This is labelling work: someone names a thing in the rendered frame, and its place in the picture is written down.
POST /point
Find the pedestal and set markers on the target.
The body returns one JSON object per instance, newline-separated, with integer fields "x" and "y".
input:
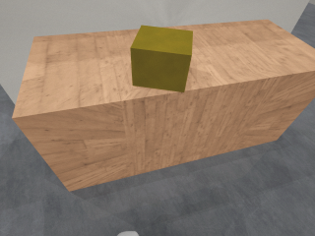
{"x": 247, "y": 82}

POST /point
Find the carton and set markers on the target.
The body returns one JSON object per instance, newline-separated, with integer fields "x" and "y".
{"x": 161, "y": 57}

